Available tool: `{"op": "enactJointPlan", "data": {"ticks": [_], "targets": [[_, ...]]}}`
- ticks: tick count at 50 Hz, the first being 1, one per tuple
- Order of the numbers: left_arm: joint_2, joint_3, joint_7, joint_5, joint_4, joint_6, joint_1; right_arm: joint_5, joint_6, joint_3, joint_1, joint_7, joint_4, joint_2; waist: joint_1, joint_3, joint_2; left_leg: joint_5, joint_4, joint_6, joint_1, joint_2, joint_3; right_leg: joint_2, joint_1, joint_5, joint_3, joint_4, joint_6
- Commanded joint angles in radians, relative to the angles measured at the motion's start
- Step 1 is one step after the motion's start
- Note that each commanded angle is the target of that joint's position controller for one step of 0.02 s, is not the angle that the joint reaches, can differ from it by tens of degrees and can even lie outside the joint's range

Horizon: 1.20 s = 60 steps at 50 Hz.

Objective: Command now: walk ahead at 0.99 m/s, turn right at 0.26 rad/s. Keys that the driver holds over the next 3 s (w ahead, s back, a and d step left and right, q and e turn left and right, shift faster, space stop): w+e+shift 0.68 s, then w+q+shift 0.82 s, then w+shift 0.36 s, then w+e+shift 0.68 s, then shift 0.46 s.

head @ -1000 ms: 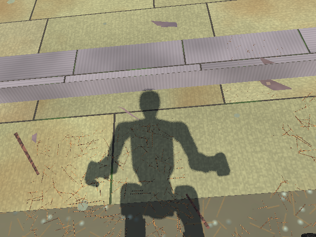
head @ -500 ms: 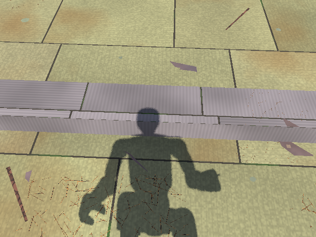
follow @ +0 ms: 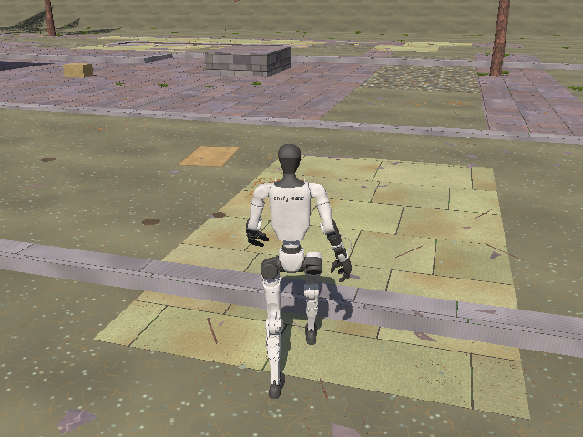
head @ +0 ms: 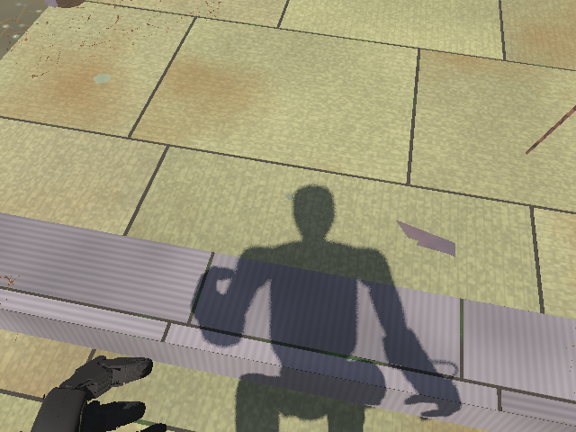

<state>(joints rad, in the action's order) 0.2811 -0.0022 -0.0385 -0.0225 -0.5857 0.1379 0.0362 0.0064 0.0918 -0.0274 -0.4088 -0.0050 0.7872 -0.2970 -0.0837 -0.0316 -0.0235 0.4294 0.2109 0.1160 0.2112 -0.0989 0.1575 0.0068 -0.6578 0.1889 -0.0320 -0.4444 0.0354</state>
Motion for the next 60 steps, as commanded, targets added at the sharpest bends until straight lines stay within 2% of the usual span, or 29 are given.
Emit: {"op": "enactJointPlan", "data": {"ticks": [1, 3, 4, 6, 8, 13, 16, 18, 20, 22, 24, 26, 29, 31, 32, 33, 34, 35, 36, 37, 39, 41, 45, 52, 56, 57, 58, 59, 60], "targets": [[0.18, -0.076, -0.003, -0.028, 0.051, 0.004, 0.082, -0.06, -0.017, -0.049, -0.013, -0.015, -0.01, -0.195, 0.126, 0.108, 0.182, -1.426, 0.285, 0.015, -0.009, 0.259, -0.055, -0.103, 0.258, -0.175, -0.073, -0.092, 0.069], [0.224, -0.09, 0.017, -0.024, -0.063, -0.035, 0.549, -0.085, -0.031, -0.041, 0.14, -0.024, -0.071, -0.187, 0.342, 0.318, 0.078, -1.31, 0.886, -0.014, -0.307, 0.224, -0.113, 0.003, 0.809, -0.221, 0.067, -0.178, 0.122], [0.278, -0.107, 0.008, 0.006, -0.101, -0.021, 0.576, -0.025, -0.006, -0.009, -0.025, -0.013, -0.093, -0.048, 0.209, 0.415, -0.436, -0.245, 1.417, -0.167, -0.847, -0.022, -0.066, 0.259, 1.217, -0.527, 0.704, -0.054, 0.396], [0.139, -0.085, 0.02, 0.033, -0.069, -0.027, 0.485, 0.04, 0.059, -0.001, 0.151, 0.017, -0.152, -0.149, 0.235, 0.285, -0.154, -0.055, 1.358, -0.106, -1.026, 0.062, 0.07, 0.251, 1.122, -0.76, 0.831, 0.143, 0.325], [0.119, -0.078, 0.01, 0.031, -0.067, -0.021, 0.382, -0.025, 0.08, 0.014, 0.306, 0.018, -0.201, -0.107, 0.149, 0.071, 0.15, -0.094, 1.113, -0.056, -0.924, 0.106, 0.014, 0.148, 0.754, -0.463, 0.643, 0.213, 0.272], [0.132, -0.081, 0.034, -0.014, -0.059, -0.036, 0.287, -0.058, 0.056, 0.026, 0.301, 0.014, -0.241, -0.066, 0.044, -0.065, 0.062, -0.154, 0.75, -0.139, -0.792, 0.123, -0.067, 0.033, 0.372, -0.151, 0.45, 0.273, 0.291], [0.127, -0.081, 0.052, -0.006, -0.057, -0.068, 0.297, -0.04, 0.04, 0.05, 0.361, 0.019, -0.269, 0.007, 0.081, -0.018, -0.025, -0.33, 0.665, -0.177, -0.624, 0.069, -0.128, 0.007, 0.246, -0.025, 0.415, 0.193, 0.223], [0.038, -0.047, 0.043, -0.063, -0.097, -0.103, 0.425, -0.005, 0.034, 0.036, 0.471, 0.013, -0.333, -0.01, 0.1, -0.023, 0.039, 0.09, 0.554, -0.158, -0.811, 0.044, -0.14, -0.005, 0.557, 0.033, 0.472, 0.081, 0.196], [0.094, -0.061, 0.046, -0.011, -0.127, -0.127, 0.352, -0.034, 0.076, -0.006, 0.399, 0.007, -0.351, -0.079, 0.025, 0.158, -0.023, -0.23, 0.206, -0.111, -0.317, 0.056, -0.119, -0.067, 0.522, 0.687, 0.46, -0.283, 0.043], [0.091, -0.06, 0.048, 0.019, -0.029, -0.121, 0.175, 0.033, 0.044, -0.053, -0.011, -0.01, -0.17, -0.152, -0.08, 0.258, 0.041, -0.767, 0.055, -0.095, 0.304, 0.257, -0.036, -0.118, 0.086, -0.329, 0.309, -0.737, 0.009], [0.045, -0.029, 0.051, -0.028, -0.004, -0.074, 0.337, -0.046, -0.032, -0.052, -0.086, -0.021, -0.146, -0.115, -0.027, 0.294, 0.269, -1.592, 0.475, 0.058, 0.604, 0.621, 0.113, -0.064, -0.532, -0.889, 0.131, -1.168, -0.032], [-0.014, -0.005, 0.067, -0.075, 0.093, -0.093, 0.109, -0.083, -0.055, -0.055, -0.091, -0.039, -0.084, -0.061, -0.094, 0.161, 0.27, -1.133, 0.266, 0.085, 0.502, 0.584, 0.084, 0.038, -0.796, -0.957, 0.065, -1.548, -0.06], [-0.153, 0.071, 0.041, -0.044, 0.309, -0.133, -0.14, -0.059, -0.011, -0.002, 0.164, -0.033, 0.024, 0.056, 0.115, -0.228, 0.121, -0.952, -0.021, -0.078, -0.086, 0.454, -0.189, 0.14, -0.798, -1.091, 0.039, -1.466, -0.028], [-0.059, 0.066, -0.019, -0.001, 0.32, -0.103, 0.09, -0.028, -0.026, -0.019, 0.427, -0.054, -0.026, -0.063, 0.316, -0.075, 0.084, -1.265, -0.065, -0.09, -0.7, 0.218, -0.4, 0.047, 0.078, -0.771, -0.127, -0.861, -0.029], [0.038, 0.001, -0.027, 0.05, 0.211, -0.098, 0.23, -0.026, 0.01, -0.062, 0.302, -0.07, -0.039, -0.2, 0.312, 0.178, 0.084, -1.85, 0.03, 0.006, -0.762, 0.249, -0.329, -0.111, 0.555, -0.484, -0.199, -0.984, -0.03], [0.136, -0.061, -0.005, 0.027, 0.133, -0.11, 0.494, -0.034, 0.025, -0.11, 0.366, -0.041, -0.075, -0.399, 0.443, 0.343, 0.18, -2.211, 0.248, 0.058, -0.619, 0.356, -0.289, -0.109, 0.682, -0.544, -0.152, -0.951, -0.002], [0.222, -0.106, 0.005, 0.016, 0.06, -0.13, 0.719, 0.013, 0.021, -0.122, 0.451, -0.021, -0.114, -0.395, 0.558, 0.446, 0.138, -2.209, 0.591, 0.044, -0.564, 0.366, -0.252, -0.114, 0.828, -0.501, -0.069, -0.741, 0.065], [0.275, -0.113, 0.011, -0.002, 0.019, -0.136, 0.7, 0.038, 0.03, -0.082, 0.38, -0.003, -0.115, -0.225, 0.482, 0.344, -0.141, -0.743, 1.136, -0.047, -0.691, 0.17, -0.212, -0.082, 0.904, -0.429, 0.199, -0.387, 0.162], [0.247, -0.077, 0.044, 0.032, 0.051, -0.116, 0.528, -0.021, 0.05, -0.023, 0.178, 0.047, -0.139, -0.068, 0.242, 0.543, -0.609, -0.044, 1.513, -0.003, -0.896, 0.039, -0.05, 0.179, 0.977, -0.581, 0.854, -0.077, 0.311], [0.142, -0.054, 0.034, 0.027, 0.07, -0.107, 0.525, 0.002, 0.07, -0.05, 0.172, 0.077, -0.098, -0.166, 0.293, 0.527, -0.374, -0.075, 1.615, 0.036, -0.95, 0.061, 0.045, 0.242, 0.936, -0.895, 0.981, 0.073, 0.31], [0.146, -0.055, -0.002, 0.021, -0.018, -0.07, 0.441, 0.028, 0.066, -0.001, 0.377, 0.044, -0.184, -0.039, 0.233, -0.005, -0.019, -0.128, 1.717, -0.019, -1.092, 0.093, -0.02, 0.255, 0.498, -0.617, 0.865, 0.128, 0.259], [0.007, -0.024, 0.003, 0.054, -0.071, -0.045, 0.428, 0.037, 0.049, 0.027, 0.32, 0.031, -0.241, 0.061, 0.143, -0.034, 0.009, -0.005, 1.728, -0.042, -1.079, 0.091, 0.032, 0.171, 0.472, -0.342, 0.65, 0.012, 0.274], [-0.044, -0.014, 0.03, 0.038, -0.098, -0.014, 0.379, 0.052, -0.012, 0.017, 0.257, 0.052, -0.211, 0.002, 0.064, -0.047, 0.158, -0.055, 1.278, 0.005, -1.177, 0.114, 0.014, 0.179, 0.621, -0.197, 0.302, 0.108, 0.155], [0.157, -0.044, 0.083, 0.029, -0.17, 0.004, 0.421, 0.036, 0.008, 0.021, 0.479, 0.079, -0.276, 0.012, 0.125, 0.029, -0.037, -0.532, 0.519, -0.027, -0.713, 0.038, -0.311, 0.121, 0.591, 0.62, -0.068, 0.245, -0.005], [0.206, -0.077, 0.109, 0.066, -0.147, -0.045, 0.341, 0.044, -0.024, -0.074, 0.123, 0.078, -0.176, -0.161, -0.078, 0.174, -0.144, -0.475, 0.441, 0.044, -0.361, -0.036, -0.328, 0.167, 0.688, 1.05, -0.085, -0.25, -0.054], [0.234, -0.088, 0.103, 0.063, -0.098, -0.045, 0.184, 0.038, -0.04, -0.094, -0.184, 0.064, -0.091, -0.183, -0.254, 0.222, -0.052, -0.605, 0.31, 0.123, -0.063, 0.071, -0.17, 0.087, 0.481, 0.742, -0.099, -0.714, -0.076], [0.033, -0.04, 0.073, 0.085, -0.04, -0.003, 0.059, 0.012, -0.056, -0.081, -0.264, 0.052, -0.024, -0.153, -0.215, 0.15, 0.283, -0.654, 0.407, 0.13, 0.124, 0.123, -0.027, -0.138, 0.068, -0.641, -0.063, -1.212, -0.069], [-0.078, 0.003, 0.038, 0.017, 0.008, 0.028, 0.345, -0.031, -0.031, -0.053, -0.09, 0.051, -0.078, -0.147, 0.049, 0.301, 0.316, -0.315, 0.388, 0.3, 0.235, 0.265, 0.412, -0.092, -0.192, -0.798, 0.188, -1.384, -0.046], [0.024, -0.002, 0.021, -0.009, 0.043, 0.05, 0.291, -0.024, -0.033, -0.07, -0.072, 0.041, -0.135, -0.115, -0.013, 0.347, 0.168, 0.155, 0.131, 0.339, 0.227, 0.32, 0.633, -0.073, -0.241, -0.692, 0.227, -1.305, -0.009]]}}
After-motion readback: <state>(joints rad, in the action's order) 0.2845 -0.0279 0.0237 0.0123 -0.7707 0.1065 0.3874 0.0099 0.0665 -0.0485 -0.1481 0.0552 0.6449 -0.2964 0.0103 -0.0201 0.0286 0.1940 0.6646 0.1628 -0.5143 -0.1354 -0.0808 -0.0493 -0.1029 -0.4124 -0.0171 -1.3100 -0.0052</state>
